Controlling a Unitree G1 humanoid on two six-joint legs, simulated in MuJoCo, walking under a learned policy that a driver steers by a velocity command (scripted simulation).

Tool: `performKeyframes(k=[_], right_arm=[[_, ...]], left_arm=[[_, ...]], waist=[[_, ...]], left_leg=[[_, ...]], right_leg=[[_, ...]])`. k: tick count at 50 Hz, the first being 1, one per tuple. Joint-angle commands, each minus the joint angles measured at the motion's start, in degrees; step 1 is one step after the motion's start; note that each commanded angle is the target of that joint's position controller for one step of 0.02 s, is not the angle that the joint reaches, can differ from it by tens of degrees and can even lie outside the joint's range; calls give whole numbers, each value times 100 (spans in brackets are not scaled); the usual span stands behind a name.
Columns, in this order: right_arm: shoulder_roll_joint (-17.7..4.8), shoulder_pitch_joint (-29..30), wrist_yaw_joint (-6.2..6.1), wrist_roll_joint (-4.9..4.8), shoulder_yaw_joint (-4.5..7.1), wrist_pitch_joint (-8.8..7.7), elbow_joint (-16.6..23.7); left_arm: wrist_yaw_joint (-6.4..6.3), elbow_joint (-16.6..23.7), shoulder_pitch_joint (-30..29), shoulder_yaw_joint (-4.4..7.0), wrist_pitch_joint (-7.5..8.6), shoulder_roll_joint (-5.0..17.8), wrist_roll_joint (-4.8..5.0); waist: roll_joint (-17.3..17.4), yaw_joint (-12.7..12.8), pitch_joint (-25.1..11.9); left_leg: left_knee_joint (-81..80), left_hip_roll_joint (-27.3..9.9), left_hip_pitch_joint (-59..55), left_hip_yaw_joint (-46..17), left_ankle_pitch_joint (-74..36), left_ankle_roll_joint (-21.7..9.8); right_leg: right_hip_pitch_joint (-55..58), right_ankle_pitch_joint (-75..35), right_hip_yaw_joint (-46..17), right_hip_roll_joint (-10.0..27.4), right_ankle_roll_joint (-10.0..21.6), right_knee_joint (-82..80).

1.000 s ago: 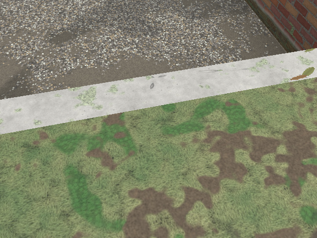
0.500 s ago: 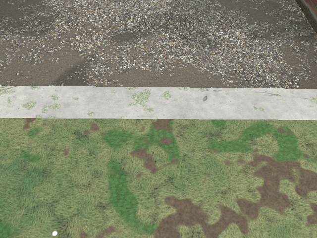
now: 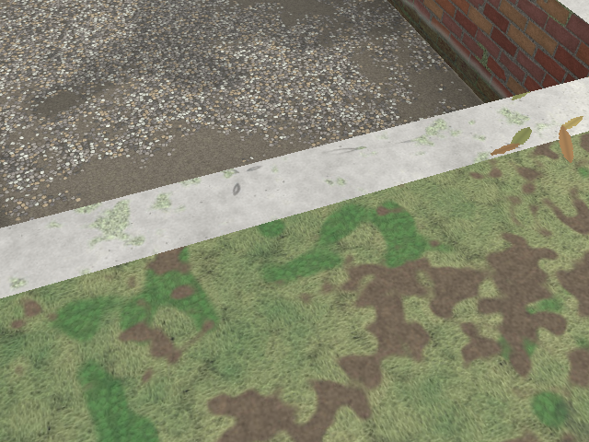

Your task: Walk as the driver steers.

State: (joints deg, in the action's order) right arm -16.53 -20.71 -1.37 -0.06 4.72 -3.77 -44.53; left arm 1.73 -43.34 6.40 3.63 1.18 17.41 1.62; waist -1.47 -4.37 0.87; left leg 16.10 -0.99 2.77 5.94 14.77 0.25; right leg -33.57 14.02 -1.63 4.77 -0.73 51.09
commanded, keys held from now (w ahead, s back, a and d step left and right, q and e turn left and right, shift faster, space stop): w+e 0.06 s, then w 0.02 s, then w+q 0.92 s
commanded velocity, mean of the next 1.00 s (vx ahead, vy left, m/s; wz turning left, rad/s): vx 0.47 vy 0.00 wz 0.25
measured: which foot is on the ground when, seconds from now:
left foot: down 0.00-0.16, up 0.18-0.66, down 0.68-1.00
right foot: up 0.00-0.12, down 0.14-0.70, up 0.72-1.00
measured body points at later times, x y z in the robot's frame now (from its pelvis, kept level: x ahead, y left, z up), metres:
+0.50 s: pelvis +0.23 -0.10 +0.00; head +0.25 -0.11 +0.45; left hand +0.27 +0.17 -0.12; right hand +0.38 -0.36 -0.11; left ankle +0.41 +0.07 -0.68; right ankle +0.14 -0.16 -0.74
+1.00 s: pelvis +0.52 -0.07 +0.00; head +0.56 -0.05 +0.45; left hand +0.65 +0.24 -0.08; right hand +0.69 -0.32 -0.10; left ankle +0.47 +0.00 -0.74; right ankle +0.74 -0.20 -0.69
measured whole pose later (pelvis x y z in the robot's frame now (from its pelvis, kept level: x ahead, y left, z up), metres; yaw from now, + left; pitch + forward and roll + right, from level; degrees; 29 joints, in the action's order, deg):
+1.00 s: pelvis +0.52 -0.07 +0.00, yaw +19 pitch +2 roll +0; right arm -16.2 -17.8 -0.2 -1.1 3.8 -2.5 -39.8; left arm 0.3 -38.4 4.0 1.9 5.5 16.9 -0.6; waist -1.7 -3.3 2.6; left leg 21.1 6.8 9.4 -7.0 13.1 -4.7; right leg -37.5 2.5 -6.6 5.5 -4.5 40.3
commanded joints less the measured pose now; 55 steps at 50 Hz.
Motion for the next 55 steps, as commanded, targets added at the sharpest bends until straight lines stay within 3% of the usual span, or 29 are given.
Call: performKeyframes(k=[1,4,6,7,8,9,10,11,12,13,15,18,23,28,31,33,34,35,36,37,38,39,40,41,44,47,50,53,55], right_arm=[[-1074,263,35,-73,278,-94,353],[-1173,147,89,-171,321,-49,251],[-1071,155,127,-198,241,-26,137],[-839,69,135,-143,129,-48,105],[-337,55,150,61,-65,-85,365],[-307,-9,125,-88,-98,-204,454],[-840,386,132,-302,45,-259,486],[-867,560,137,-345,56,-264,537],[-819,569,99,-241,56,-236,466],[-802,464,88,-176,87,-163,388],[-610,175,123,-200,73,0,203],[-438,319,118,-190,56,76,201],[-203,1106,262,-140,-61,8,465],[-75,1909,492,-146,-161,-9,935],[-234,1818,589,-160,-85,24,1112],[-580,970,555,-175,82,80,1016],[-908,92,467,-159,252,90,837],[-1279,-558,327,-136,361,170,703],[-1658,-284,303,-127,410,105,862],[-1135,-402,296,-80,276,59,872],[-904,-141,289,-56,205,9,887],[-773,271,313,-85,159,-23,924],[-615,589,306,-88,109,-45,999],[-585,754,282,-27,81,-45,1079],[-746,795,187,-59,122,-55,1031],[-936,611,79,-104,181,16,924],[-995,215,62,-129,199,92,786],[-885,100,48,-197,185,128,733],[-797,181,24,-167,164,192,744]], left_arm=[[114,668,-787,-60,79,142,-15],[143,753,-744,-19,34,328,-3],[111,478,166,113,52,480,-24],[47,200,1096,312,45,847,-2],[-84,82,1957,464,30,1518,-70],[-74,185,1914,407,122,1640,-93],[-26,195,1596,286,224,1233,-109],[-16,155,1337,206,272,969,-123],[-2,163,930,127,313,706,-119],[10,184,626,69,360,486,-161],[-2,141,441,67,475,365,-238],[-65,-20,597,103,575,391,-293],[-217,-173,779,111,555,529,-232],[-308,-414,1324,172,337,714,-154],[-413,-358,1324,230,159,942,-151],[-466,-260,1174,266,68,1101,-161],[-462,-182,971,257,73,1107,-120],[-422,-79,1071,134,173,766,-216],[-263,217,1581,-101,388,75,-243],[-129,316,906,8,644,620,-65],[-70,545,435,33,752,771,116],[-94,554,413,5,781,650,33],[-125,494,505,42,740,676,-116],[-122,480,644,67,661,694,-180],[-163,552,645,13,490,502,-279],[-175,765,-88,-118,460,226,-276],[-123,901,-609,-105,501,295,-162],[-70,937,-586,24,564,545,-114],[-66,845,-88,147,624,698,-118]], waist=[[764,-37,202],[831,69,289],[594,676,-20],[334,1120,-542],[-956,1310,-1219],[-1337,1175,-1883],[-625,1257,-1229],[-723,1058,-693],[-451,829,-375],[-560,621,-167],[-590,409,-97],[-198,400,93],[-90,646,356],[47,903,582],[-255,649,169],[-482,103,-368],[-325,-424,-795],[453,-575,-1277],[1649,106,-1856],[754,-351,-2066],[410,-241,-1188],[-228,137,-586],[-219,342,-354],[-28,498,-244],[160,615,-91],[406,338,-7],[602,28,-150],[782,123,-277],[936,450,-345]], left_leg=[[-775,-1277,157,-537,-353,-910],[-567,-1574,259,-433,-281,-851],[467,-1470,771,-106,-1796,-692],[1790,-1153,1260,292,-2357,-464],[4195,-602,3010,525,-67,12],[5583,77,3979,-604,1946,102],[6024,-196,4438,-1098,1561,13],[5905,-453,4509,-1020,1058,-141],[5597,-687,4290,-1000,525,-182],[5298,-814,3965,-1088,102,-185],[5153,-795,3524,-1182,-463,-156],[4625,-603,3799,-1389,-1098,-61],[2829,-406,3675,-924,-2259,-72],[1957,-277,4102,-457,-1839,-316],[1944,181,3464,79,-1037,-579],[1984,488,2302,161,-522,-867],[1464,605,909,-17,-812,-1104],[1341,-247,-845,-1385,-840,-1453],[808,-1736,-2720,-4872,-124,-2785],[164,-1749,-2722,-5193,421,-2639],[8,-1562,-1942,-4314,229,-2295],[-89,-1293,-969,-3686,-390,-2068],[-147,-1074,-365,-3237,-1006,-1964],[-261,-913,153,-2963,-1432,-1937],[-400,-658,1095,-2365,-2208,-1894],[-256,-201,1659,-1817,-1807,-1540],[-30,-222,1532,-2050,-1090,-1301],[508,-487,943,-2665,-592,-1143],[1123,-452,842,-2857,-660,-993]], right_leg=[[27,-271,298,-9,-41,-847],[552,-107,500,-149,216,-1258],[2164,-257,717,-563,551,-1854],[3496,-270,586,-664,723,-1952],[5120,357,-1751,899,1286,-2384],[5263,1341,-4266,1933,2011,-3529],[4704,1543,-3686,1839,1805,-3720],[4080,1438,-2770,1623,1562,-3701],[3455,1066,-2162,1351,1364,-3806],[2974,535,-1597,1109,1223,-3953],[2572,-394,-829,882,1079,-4206],[2644,-1633,-10,750,1015,-4314],[2867,-2255,792,639,737,-4568],[4022,-3495,1131,951,631,-4154],[4428,-6117,1350,1012,568,-3187],[4275,-7140,1359,1025,587,-1834],[3620,-6560,1413,835,518,-592],[2096,-3327,1357,386,356,1183],[-513,1852,480,-959,4,3317],[-1184,1670,-638,-699,159,3549],[-1340,1137,-642,-402,298,3060],[-1110,828,-538,-164,297,2413],[-803,649,-495,3,206,1898],[-424,537,-478,90,104,1731],[-91,214,-185,117,-277,850],[368,-1041,2,-122,-442,-701],[796,-1855,-14,-439,-450,-1654],[941,-1568,-303,-453,-258,-2103],[1494,-1173,-202,-499,-10,-2315]])
Keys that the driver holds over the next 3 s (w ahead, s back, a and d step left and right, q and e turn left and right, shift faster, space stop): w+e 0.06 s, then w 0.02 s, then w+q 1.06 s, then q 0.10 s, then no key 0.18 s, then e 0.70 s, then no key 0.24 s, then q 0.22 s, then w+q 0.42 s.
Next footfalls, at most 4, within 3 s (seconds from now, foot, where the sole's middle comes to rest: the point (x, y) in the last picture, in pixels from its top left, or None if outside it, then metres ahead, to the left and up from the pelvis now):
0.14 right None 0.18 -0.17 -0.78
0.68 left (285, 435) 0.50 0.01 -0.78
1.14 right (330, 307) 0.82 -0.13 -0.78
1.54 left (234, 334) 0.76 0.12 -0.78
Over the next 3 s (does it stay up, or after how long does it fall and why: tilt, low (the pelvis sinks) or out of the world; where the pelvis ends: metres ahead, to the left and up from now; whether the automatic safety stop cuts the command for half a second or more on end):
stays up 0.72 0.03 -0.02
